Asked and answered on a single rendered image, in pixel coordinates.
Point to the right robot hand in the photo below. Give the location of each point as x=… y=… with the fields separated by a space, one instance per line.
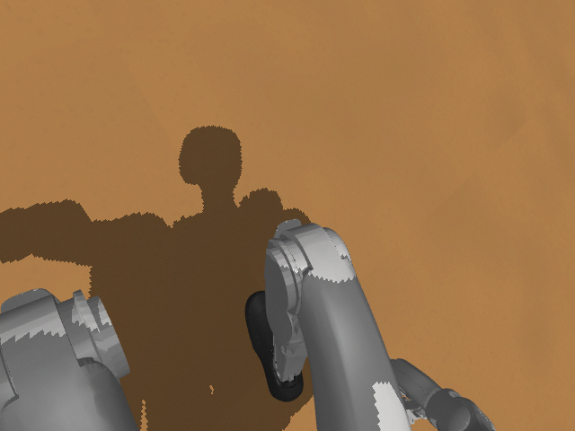
x=416 y=386

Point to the right robot arm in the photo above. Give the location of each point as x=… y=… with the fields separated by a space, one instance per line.
x=447 y=410

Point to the right robot foot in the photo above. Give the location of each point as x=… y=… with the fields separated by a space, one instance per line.
x=262 y=342

